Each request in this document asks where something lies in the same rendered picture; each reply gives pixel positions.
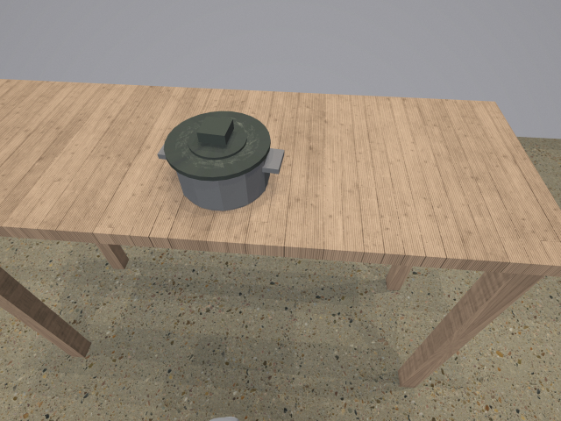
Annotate lid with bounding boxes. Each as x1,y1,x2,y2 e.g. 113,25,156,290
164,111,271,181

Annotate pot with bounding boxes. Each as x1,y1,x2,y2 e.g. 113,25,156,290
158,145,284,211

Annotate table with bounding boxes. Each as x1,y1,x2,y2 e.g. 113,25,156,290
0,79,561,388

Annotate knob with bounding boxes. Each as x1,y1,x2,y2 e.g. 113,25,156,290
197,116,234,146

